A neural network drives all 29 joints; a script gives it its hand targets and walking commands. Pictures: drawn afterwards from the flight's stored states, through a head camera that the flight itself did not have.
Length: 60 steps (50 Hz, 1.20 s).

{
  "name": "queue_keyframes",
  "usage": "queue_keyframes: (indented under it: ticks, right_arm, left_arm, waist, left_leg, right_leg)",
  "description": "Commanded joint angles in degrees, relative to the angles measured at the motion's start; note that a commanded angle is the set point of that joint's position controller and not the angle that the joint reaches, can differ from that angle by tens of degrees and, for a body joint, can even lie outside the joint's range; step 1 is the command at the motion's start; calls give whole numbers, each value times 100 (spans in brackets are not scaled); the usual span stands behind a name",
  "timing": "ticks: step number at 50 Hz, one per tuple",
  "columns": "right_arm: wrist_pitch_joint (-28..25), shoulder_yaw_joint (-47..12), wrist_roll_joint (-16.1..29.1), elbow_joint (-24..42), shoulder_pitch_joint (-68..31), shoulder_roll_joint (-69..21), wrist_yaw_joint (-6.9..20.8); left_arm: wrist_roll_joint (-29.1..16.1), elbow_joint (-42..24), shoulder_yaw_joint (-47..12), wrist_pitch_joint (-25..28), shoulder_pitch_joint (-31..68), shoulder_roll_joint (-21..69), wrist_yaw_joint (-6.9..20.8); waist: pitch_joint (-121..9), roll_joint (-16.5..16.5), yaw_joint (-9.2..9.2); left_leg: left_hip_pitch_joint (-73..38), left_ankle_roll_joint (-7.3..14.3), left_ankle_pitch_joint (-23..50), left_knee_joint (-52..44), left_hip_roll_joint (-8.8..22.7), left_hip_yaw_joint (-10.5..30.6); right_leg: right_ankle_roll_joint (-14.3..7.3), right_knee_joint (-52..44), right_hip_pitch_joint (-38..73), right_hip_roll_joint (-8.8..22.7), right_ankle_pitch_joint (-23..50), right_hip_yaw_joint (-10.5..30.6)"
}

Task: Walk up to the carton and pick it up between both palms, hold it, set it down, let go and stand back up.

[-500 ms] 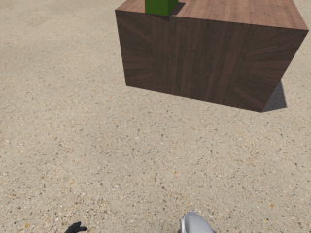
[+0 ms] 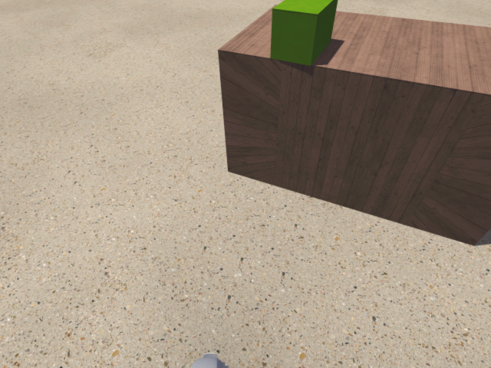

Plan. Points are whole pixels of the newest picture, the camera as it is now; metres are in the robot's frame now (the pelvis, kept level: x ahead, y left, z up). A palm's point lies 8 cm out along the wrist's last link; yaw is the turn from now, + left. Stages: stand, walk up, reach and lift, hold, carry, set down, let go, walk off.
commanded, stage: walk up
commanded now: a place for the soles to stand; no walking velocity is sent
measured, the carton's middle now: (304, 26) +1.37 -0.12 +0.06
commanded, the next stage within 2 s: none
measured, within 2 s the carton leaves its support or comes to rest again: neither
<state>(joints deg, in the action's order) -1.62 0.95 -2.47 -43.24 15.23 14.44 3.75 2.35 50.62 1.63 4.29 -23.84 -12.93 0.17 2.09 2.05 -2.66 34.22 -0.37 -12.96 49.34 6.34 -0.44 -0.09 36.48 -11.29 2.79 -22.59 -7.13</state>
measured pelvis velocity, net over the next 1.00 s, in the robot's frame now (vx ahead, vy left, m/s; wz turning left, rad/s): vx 0.48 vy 0.01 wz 0.04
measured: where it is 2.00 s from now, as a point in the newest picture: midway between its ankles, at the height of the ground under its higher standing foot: (281, 253)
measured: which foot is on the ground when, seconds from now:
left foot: up 0.00-0.06, down 0.08-0.54, up 0.56-0.92, down 0.94-1.00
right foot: down 0.00-0.08, up 0.10-0.50, down 0.52-0.96, up 0.98-1.00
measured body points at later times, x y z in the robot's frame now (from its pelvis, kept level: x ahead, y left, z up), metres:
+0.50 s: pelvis +0.26 +0.01 -0.01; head +0.28 +0.01 +0.44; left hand +0.44 +0.21 -0.12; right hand +0.20 -0.23 -0.14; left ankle +0.16 +0.15 -0.72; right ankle +0.42 -0.12 -0.71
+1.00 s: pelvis +0.48 +0.01 -0.02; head +0.47 +0.03 +0.43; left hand +0.47 +0.27 -0.18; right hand +0.60 -0.23 -0.12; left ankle +0.56 +0.13 -0.72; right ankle +0.43 -0.11 -0.70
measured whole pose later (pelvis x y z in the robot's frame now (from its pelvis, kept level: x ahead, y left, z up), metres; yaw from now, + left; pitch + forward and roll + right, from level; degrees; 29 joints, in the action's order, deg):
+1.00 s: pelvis +0.48 +0.01 -0.02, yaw +3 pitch -4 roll +0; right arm -3.8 2.6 -2.0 -40.3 18.1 11.4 0.6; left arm 2.6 52.4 1.4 -0.2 -22.8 -14.9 1.3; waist 2.1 -2.6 -1.8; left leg 25.7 1.1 -17.3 47.8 2.2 -3.3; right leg -0.8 55.2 -15.3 5.4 -34.7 -6.5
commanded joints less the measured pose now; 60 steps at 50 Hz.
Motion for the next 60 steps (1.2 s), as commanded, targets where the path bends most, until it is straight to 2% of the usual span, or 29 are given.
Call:
queue_keyframes:
  ticks: [1,2,3,4,5,6,8,10,14,16,18,19,23,25,26,27,28,29,33,35,38,43,46,47,48,49,50,54,60]
  right_arm:
    - [-172,237,14,375,346,399,-74]
    - [-219,305,-20,286,966,410,-110]
    - [-276,436,-57,141,1395,623,-188]
    - [-327,555,-49,203,1847,1001,-278]
    - [-263,644,102,241,2058,1463,-383]
    - [-209,577,322,327,1818,1361,-444]
    - [-270,494,260,364,1434,1196,-505]
    - [-367,367,110,325,1193,913,-496]
    - [-476,245,102,207,929,683,-495]
    - [-513,224,91,97,1024,573,-490]
    - [-522,192,44,3,1100,509,-484]
    - [-508,190,31,10,1019,641,-477]
    - [-361,290,-50,-67,874,921,-416]
    - [-231,197,-59,-143,1279,727,-386]
    - [-173,63,-39,-157,1779,399,-342]
    - [-133,-46,44,1,2025,49,-306]
    - [-35,47,168,213,1805,374,-309]
    - [0,96,104,344,1256,653,-320]
    - [-116,144,-3,289,1220,407,-289]
    - [-93,168,-17,249,1416,301,-256]
    - [-61,203,31,374,926,230,-211]
    - [-187,278,40,456,756,104,-136]
    - [-268,464,-1,268,1465,329,-266]
    - [-273,582,8,259,1819,571,-350]
    - [-283,637,30,451,1935,1087,-464]
    - [-208,663,177,368,2025,1266,-558]
    - [-204,589,269,436,1802,1180,-619]
    - [-383,382,161,449,1142,852,-644]
    - [-490,334,34,247,725,852,-607]
  left_arm:
    - [39,-511,264,35,448,-1110,41]
    - [101,-418,239,-36,320,-1047,53]
    - [107,-421,114,-86,106,-727,89]
    - [73,-509,-80,-106,-203,-287,147]
    - [-22,-773,-30,-162,-252,-518,162]
    - [-14,-894,54,-212,255,-888,144]
    - [4,-910,61,-157,663,-803,153]
    - [37,-684,40,-135,287,-744,146]
    - [35,-857,13,-230,628,-528,193]
    - [56,-969,18,-236,921,-441,228]
    - [40,-1088,-13,-179,1348,-280,283]
    - [19,-1155,-42,-151,1417,-217,299]
    - [47,-1069,66,-54,1033,-171,292]
    - [121,-737,254,-12,57,-517,201]
    - [144,-766,407,-5,-497,-863,131]
    - [154,-878,526,-32,-817,-1244,27]
    - [-108,-1005,583,-135,-616,-1463,-64]
    - [-236,-1121,533,-203,-376,-1321,-159]
    - [-167,-1086,311,-33,534,-748,-158]
    - [-95,-1041,268,73,701,-619,-99]
    - [-62,-864,238,97,713,-672,-85]
    - [17,-627,229,-11,949,-854,-9]
    - [58,-505,96,-193,829,-668,70]
    - [81,-514,-37,-240,665,-395,95]
    - [12,-690,-186,-274,600,-184,171]
    - [7,-804,23,-404,672,-721,203]
    - [73,-855,42,-456,812,-892,210]
    - [99,-745,79,-339,749,-882,184]
    - [0,-882,24,-344,928,-459,285]
  waist:
    - [563,-612,408]
    - [400,-405,646]
    - [75,348,740]
    - [-150,1687,756]
    - [-297,1518,851]
    - [139,659,887]
    - [555,553,844]
    - [382,1016,599]
    - [446,814,408]
    - [477,817,441]
    - [662,258,514]
    - [482,645,534]
    - [482,749,256]
    - [-60,-294,-158]
    - [-828,-1004,-273]
    - [-1231,-1772,-338]
    - [-1245,-1204,-332]
    - [-840,-570,-387]
    - [94,-1166,116]
    - [-257,-1130,305]
    - [-25,-1110,148]
    - [259,-944,378]
    - [183,-66,716]
    - [136,720,909]
    - [339,1542,959]
    - [598,829,937]
    - [893,485,827]
    - [639,919,644]
    - [583,943,424]
  left_leg:
    - [-1619,121,150,-935,-352,-501]
    - [-2287,155,179,-1163,-346,-328]
    - [-2868,172,-260,-1319,-472,-155]
    - [-3341,330,-1780,-2204,870,2064]
    - [-3661,947,-2978,-3536,1847,4793]
    - [-3134,1123,-3860,-4031,2038,5220]
    - [-2912,1080,-2765,-3754,1760,3928]
    - [-2767,910,-1363,-3541,1534,2949]
    - [-2414,1411,-715,-3417,1415,1806]
    - [-2613,1412,41,-3358,1476,1586]
    - [-2502,1262,832,-3299,1105,851]
    - [-2507,1134,968,-3182,1088,613]
    - [-1637,981,569,-2761,967,44]
    - [-1654,778,744,-1057,590,-279]
    - [-1218,563,450,434,202,-613]
    - [-549,354,-1552,2143,-445,-591]
    - [200,198,-2066,2869,-643,65]
    - [530,164,-1725,3181,-432,348]
    - [208,84,-1323,2473,-52,430]
    - [-119,54,-1455,2176,-48,433]
    - [98,-40,-1454,1228,107,319]
    - [-1373,185,-126,-453,-187,-181]
    - [-3135,315,-350,-934,-696,-504]
    - [-3447,426,-1326,-1324,-299,320]
    - [-2919,829,-3910,-3098,1284,3459]
    - [-2488,1414,-5213,-4084,2075,5032]
    - [-2478,1452,-4979,-4149,2090,5046]
    - [-2383,1423,-2424,-3537,1706,3134]
    - [-2030,1380,-162,-3123,1370,1444]
  right_leg:
    - [-1051,-1679,-1638,1254,-1858,1054]
    - [-938,-892,-1708,1101,-1806,828]
    - [-757,492,-1781,677,-1125,418]
    - [-365,2750,-2536,93,-901,-77]
    - [-133,3577,-3288,-315,-1381,412]
    - [-50,4007,-3546,-49,-1134,824]
    - [49,4098,-3798,150,-452,974]
    - [57,3652,-3399,290,-169,1002]
    - [203,3113,-3257,363,-119,1052]
    - [210,2652,-3423,368,321,915]
    - [150,1728,-3153,227,1035,611]
    - [101,1339,-2718,199,1206,500]
    - [-183,200,-704,-102,1951,29]
    - [-328,-180,504,-225,1761,144]
    - [-465,74,1521,179,1009,895]
    - [-796,-766,1939,1592,-100,3264]
    - [-1321,-1987,1941,2236,-1875,5267]
    - [-1206,-2354,1605,2234,-2425,5388]
    - [-1268,-2244,-231,1800,-1085,3050]
    - [-1431,-2212,-370,1735,-882,2663]
    - [-1567,-2204,-521,1860,-969,2216]
    - [-1147,-1912,-1593,1426,-1602,1104]
    - [-795,-560,-2604,942,-2709,485]
    - [-513,653,-2998,615,-2627,143]
    - [-72,2751,-3442,-23,-1582,-231]
    - [2,3484,-3585,12,-2001,440]
    - [85,3833,-3859,231,-1310,718]
    - [247,3651,-3580,468,-585,911]
    - [288,2340,-2959,582,230,714]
